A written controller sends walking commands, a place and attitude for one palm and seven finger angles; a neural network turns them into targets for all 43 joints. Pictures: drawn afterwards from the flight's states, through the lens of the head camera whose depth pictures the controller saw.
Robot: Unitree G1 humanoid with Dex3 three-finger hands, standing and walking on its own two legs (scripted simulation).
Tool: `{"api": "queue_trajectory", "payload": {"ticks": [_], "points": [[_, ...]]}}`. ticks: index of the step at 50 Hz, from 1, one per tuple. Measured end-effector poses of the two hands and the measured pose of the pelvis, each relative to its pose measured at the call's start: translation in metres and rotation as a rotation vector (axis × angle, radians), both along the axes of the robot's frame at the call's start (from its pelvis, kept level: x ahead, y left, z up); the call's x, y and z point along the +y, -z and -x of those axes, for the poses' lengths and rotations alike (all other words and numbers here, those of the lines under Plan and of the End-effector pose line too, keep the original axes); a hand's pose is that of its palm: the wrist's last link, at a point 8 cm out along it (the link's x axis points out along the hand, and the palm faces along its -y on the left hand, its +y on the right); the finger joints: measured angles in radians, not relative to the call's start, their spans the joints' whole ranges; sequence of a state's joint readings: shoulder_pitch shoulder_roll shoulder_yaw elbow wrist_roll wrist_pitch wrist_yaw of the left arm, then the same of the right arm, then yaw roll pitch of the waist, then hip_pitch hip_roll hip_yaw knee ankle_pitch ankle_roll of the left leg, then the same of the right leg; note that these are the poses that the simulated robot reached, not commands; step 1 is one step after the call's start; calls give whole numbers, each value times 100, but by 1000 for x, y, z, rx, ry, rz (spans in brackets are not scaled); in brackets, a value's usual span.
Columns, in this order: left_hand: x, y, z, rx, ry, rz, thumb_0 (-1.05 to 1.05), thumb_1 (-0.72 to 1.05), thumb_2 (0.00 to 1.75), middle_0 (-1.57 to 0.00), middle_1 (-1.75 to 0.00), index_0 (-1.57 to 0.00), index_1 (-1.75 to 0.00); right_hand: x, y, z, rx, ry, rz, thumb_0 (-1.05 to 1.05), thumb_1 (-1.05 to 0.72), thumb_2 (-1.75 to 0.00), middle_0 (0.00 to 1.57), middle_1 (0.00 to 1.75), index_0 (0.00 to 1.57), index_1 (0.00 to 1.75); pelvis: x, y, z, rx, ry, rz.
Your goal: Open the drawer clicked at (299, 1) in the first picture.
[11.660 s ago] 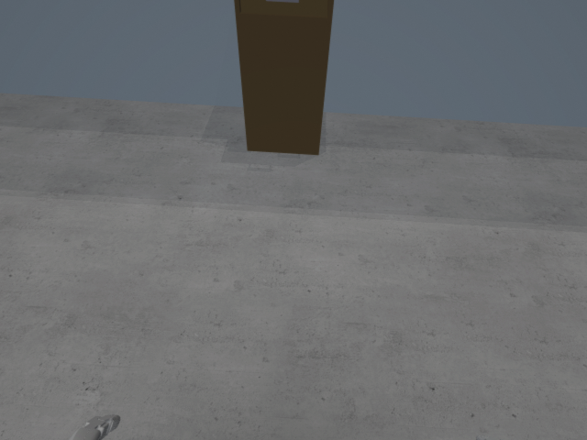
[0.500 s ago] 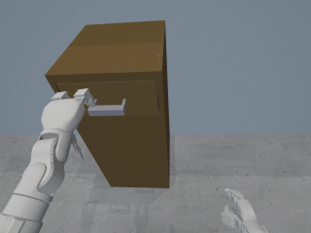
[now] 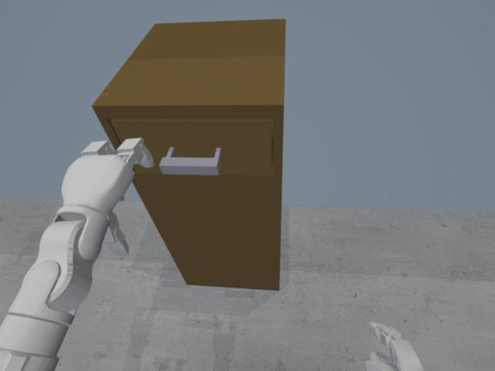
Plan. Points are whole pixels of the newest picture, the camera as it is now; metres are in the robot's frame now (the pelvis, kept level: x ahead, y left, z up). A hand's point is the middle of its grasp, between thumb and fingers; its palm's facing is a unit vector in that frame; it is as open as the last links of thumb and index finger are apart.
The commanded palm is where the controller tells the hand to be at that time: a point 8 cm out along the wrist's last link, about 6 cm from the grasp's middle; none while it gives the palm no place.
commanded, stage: move the hooked fingers above the handle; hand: left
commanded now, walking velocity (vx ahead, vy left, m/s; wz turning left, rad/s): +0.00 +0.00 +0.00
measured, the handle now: (192, 158) +0.52 +0.21 +0.02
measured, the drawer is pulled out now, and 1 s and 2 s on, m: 0.00 0.00 0.00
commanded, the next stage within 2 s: none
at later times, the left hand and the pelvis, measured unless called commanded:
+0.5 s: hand (150, 189) +0.36 +0.22 +0.11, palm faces +0.01 -0.05 -1.00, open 13.8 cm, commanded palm +0.34 +0.23 +0.17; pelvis +0.01 -0.02 +0.00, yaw +0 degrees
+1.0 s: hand (170, 175) +0.41 +0.21 +0.09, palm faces -0.04 -0.04 -1.00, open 13.8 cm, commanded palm +0.40 +0.23 +0.15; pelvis +0.02 -0.04 -0.01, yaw +0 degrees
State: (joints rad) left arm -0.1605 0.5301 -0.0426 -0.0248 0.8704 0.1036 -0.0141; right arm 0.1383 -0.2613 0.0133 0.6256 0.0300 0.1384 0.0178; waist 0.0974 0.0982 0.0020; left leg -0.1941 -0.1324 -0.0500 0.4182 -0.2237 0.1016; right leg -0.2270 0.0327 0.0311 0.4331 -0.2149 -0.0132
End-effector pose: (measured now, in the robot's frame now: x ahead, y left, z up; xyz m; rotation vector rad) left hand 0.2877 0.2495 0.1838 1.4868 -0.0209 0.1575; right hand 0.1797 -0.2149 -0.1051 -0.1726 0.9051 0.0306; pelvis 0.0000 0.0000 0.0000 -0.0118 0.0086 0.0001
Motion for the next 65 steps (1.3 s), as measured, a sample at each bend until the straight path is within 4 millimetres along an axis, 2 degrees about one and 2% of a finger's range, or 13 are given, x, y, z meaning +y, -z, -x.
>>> {"api": "queue_trajectory", "payload": {"ticks": [7, 11, 15, 21, 27, 31, 37, 42, 48, 54, 60, 65], "points": [[-19, 16, -6, 67, 71, 1, 0, -50, 30, -32, -120, -32, -120, 6, -8, -14, -44, -18, 0, 1, -90, -90, 20, 30, 20, 30, -2, 0, -2, 2, -5, 0], [-27, 12, -12, 29, 112, -16, 0, -50, 30, -32, -120, -32, -120, 4, -9, -17, -46, -22, 4, 1, -90, -90, 20, 30, 20, 30, -5, 0, -3, 6, -5, -1], [-21, 6, -24, 3, 66, -26, 0, -50, 30, -32, -120, -32, -120, -1, -5, -14, -19, -15, 1, 1, -90, -90, 20, 30, 20, 30, -9, 0, -4, 16, -3, -3], [-12, 14, -41, 65, -18, -30, 0, -49, 30, -32, -120, -32, -120, -16, 2, -2, 33, 13, 12, 1, -90, -90, 20, 30, 20, 30, -17, 0, -7, 36, -2, -6], [-32, 27, -52, 117, 63, -28, 0, -49, 30, -32, -120, -32, -120, -37, 7, 9, 65, 55, 48, 1, -90, -90, 20, 30, 20, 30, -23, 2, -12, 49, 0, -6], [-40, 26, -60, 90, 105, -29, 0, -49, 30, -32, -120, -32, -120, -49, 9, 14, 78, 86, 65, 1, -90, -90, 20, 30, 20, 30, -27, 3, -15, 58, 7, -9], [-26, 22, -77, 61, 23, -43, 0, -49, 30, -32, -120, -32, -120, -61, 13, 20, 105, 115, 73, 1, -90, -90, 20, 30, 20, 30, -34, 4, -17, 80, 14, -13], [-16, 30, -88, 121, -38, -53, 0, -49, 30, -32, -120, -32, -120, -68, 15, 23, 121, 127, 80, 1, -90, -90, 20, 30, 20, 30, -38, 5, -19, 99, 11, -13], [-30, 42, -98, 169, 38, -43, 0, -49, 30, -32, -120, -32, -120, -74, 17, 24, 130, 142, 105, 1, -90, -90, 20, 30, 20, 30, -39, 8, -22, 115, 4, -10], [-40, 42, -117, 117, 96, -44, 0, -49, 30, -32, -120, -32, -120, -75, 19, 29, 143, 165, 113, 1, -90, -90, 20, 30, 20, 30, -38, 10, -23, 138, 10, -11], [-23, 39, -136, 101, 9, -64, 0, -49, 30, -32, -120, -32, -120, -73, 25, 42, 185, 190, 102, 1, -90, -90, 20, 30, 20, 30, -35, 12, -24, 165, 23, -12], [-11, 49, -145, 180, -38, -67, 0, -49, 30, -32, -120, -32, -120, -72, 28, 58, 235, 209, 107, 1, -90, -90, 21, 30, 20, 30, -32, 12, -26, 178, 22, -7]]}}
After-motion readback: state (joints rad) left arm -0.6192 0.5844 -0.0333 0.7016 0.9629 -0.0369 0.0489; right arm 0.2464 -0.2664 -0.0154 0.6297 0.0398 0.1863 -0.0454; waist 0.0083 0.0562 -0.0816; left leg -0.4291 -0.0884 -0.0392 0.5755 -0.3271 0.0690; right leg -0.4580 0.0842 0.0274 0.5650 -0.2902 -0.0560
